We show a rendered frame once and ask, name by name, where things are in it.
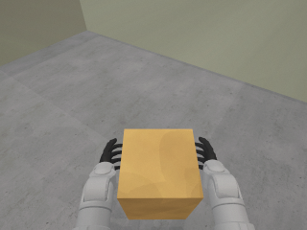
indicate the carton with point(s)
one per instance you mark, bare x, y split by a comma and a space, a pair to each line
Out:
159, 174

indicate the robot right forearm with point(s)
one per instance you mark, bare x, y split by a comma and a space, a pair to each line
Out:
225, 197

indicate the robot left hand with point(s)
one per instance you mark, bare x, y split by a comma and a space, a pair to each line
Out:
108, 153

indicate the robot right hand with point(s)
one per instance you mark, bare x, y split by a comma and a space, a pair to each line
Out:
207, 152

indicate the robot left forearm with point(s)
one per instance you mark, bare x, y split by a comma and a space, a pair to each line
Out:
97, 198

